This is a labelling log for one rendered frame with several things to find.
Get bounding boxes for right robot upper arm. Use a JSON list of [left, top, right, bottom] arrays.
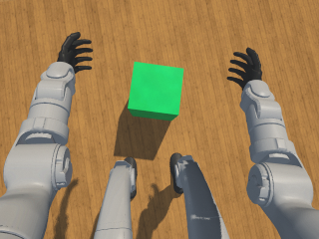
[[246, 162, 319, 239]]

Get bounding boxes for left robot foot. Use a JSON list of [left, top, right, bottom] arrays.
[[124, 156, 138, 199]]

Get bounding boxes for right robot forearm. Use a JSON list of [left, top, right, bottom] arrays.
[[239, 80, 314, 202]]

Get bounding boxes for left robot forearm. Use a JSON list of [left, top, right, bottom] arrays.
[[3, 62, 76, 189]]

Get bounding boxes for carton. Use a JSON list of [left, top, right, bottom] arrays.
[[128, 62, 184, 121]]

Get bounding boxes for left robot hand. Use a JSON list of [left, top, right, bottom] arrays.
[[57, 32, 93, 74]]

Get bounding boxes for left robot upper arm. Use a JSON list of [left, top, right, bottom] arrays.
[[0, 143, 73, 239]]

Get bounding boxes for right robot hand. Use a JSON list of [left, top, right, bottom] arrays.
[[227, 47, 262, 90]]

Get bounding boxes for robot right shin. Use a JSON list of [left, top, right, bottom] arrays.
[[177, 154, 199, 166]]

